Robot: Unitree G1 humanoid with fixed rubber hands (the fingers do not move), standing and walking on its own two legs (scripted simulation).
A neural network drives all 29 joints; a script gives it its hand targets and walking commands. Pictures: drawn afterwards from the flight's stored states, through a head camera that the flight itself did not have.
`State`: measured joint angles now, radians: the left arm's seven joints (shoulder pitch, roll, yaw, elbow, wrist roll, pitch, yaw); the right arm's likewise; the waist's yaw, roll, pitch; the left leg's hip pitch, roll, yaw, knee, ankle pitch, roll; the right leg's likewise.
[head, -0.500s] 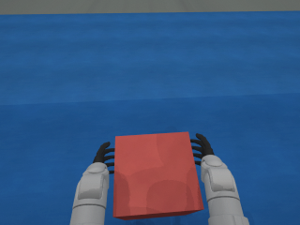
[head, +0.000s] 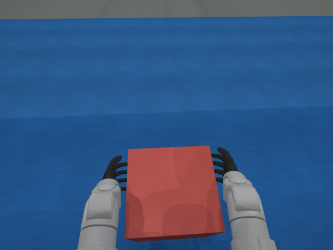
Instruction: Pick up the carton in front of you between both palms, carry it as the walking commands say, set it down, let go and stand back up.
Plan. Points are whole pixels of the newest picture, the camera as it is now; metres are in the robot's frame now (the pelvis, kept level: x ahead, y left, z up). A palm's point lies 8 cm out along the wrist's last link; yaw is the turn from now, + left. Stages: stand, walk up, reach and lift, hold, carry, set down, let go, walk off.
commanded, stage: carry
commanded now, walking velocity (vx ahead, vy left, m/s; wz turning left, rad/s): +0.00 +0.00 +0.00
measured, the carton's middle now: (170, 197) +0.30 +0.00 -0.06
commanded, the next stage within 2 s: hold in 0.44 s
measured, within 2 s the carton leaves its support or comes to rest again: neither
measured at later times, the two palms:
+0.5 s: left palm (112, 188) +0.28 +0.14 +0.04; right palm (235, 181) +0.28 -0.16 +0.05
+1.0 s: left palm (116, 181) +0.29 +0.13 +0.05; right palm (243, 189) +0.25 -0.17 +0.06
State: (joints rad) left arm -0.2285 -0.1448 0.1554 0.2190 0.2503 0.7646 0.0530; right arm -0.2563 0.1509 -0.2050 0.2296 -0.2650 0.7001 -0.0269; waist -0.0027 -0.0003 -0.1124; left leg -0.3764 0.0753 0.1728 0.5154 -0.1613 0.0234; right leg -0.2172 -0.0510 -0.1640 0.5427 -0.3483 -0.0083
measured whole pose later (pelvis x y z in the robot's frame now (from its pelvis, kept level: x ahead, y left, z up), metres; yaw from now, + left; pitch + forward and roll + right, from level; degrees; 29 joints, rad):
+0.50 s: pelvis -0.01 -0.01 +0.00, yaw -1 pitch -2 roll +0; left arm -0.22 -0.14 0.16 0.18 0.25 0.76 0.05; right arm -0.26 0.15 -0.20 0.23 -0.27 0.68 -0.02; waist 0.00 -0.02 -0.03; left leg -0.30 0.05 0.12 0.45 -0.12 0.01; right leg -0.16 -0.03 -0.11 0.51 -0.30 -0.02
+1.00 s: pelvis -0.02 +0.03 +0.01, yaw -9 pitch -8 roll +0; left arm -0.27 -0.15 0.21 0.26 0.30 0.74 0.02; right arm -0.31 0.17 -0.28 0.33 -0.30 0.65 0.02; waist 0.00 -0.04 0.04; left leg -0.13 -0.01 0.02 0.38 -0.12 0.02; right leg -0.04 0.00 0.07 0.42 -0.25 0.01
